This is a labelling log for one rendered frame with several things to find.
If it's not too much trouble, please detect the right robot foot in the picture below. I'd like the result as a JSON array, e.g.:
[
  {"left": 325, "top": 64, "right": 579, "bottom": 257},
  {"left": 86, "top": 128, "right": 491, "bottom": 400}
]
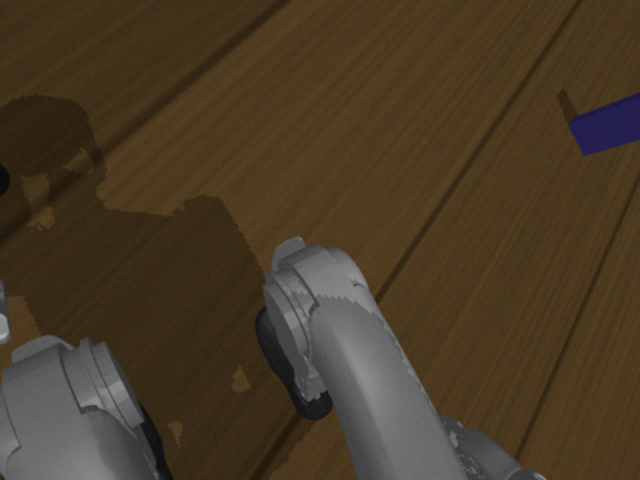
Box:
[{"left": 255, "top": 307, "right": 333, "bottom": 421}]

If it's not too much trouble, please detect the left robot foot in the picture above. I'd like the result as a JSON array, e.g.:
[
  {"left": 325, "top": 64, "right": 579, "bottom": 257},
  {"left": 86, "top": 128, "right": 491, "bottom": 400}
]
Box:
[{"left": 137, "top": 400, "right": 174, "bottom": 480}]

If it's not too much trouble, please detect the right robot hand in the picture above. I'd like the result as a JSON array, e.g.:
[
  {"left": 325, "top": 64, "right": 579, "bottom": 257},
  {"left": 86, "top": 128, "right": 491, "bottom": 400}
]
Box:
[{"left": 440, "top": 414, "right": 524, "bottom": 480}]

